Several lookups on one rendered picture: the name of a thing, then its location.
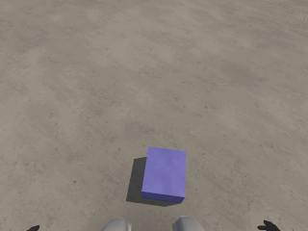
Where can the robot thigh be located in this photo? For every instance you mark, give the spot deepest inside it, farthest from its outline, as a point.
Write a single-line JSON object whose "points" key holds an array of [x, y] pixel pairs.
{"points": [[118, 224], [187, 224]]}

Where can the robot left thigh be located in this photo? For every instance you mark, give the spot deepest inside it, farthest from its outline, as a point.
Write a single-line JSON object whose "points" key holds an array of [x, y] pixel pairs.
{"points": [[118, 224]]}

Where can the carton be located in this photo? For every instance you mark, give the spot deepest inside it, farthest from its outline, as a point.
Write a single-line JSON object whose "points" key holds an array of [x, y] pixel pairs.
{"points": [[164, 175]]}

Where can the right robot hand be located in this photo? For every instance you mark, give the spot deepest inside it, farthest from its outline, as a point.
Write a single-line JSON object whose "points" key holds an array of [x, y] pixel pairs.
{"points": [[269, 226]]}

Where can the robot right thigh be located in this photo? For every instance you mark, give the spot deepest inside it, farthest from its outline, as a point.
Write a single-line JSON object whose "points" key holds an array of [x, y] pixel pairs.
{"points": [[187, 224]]}

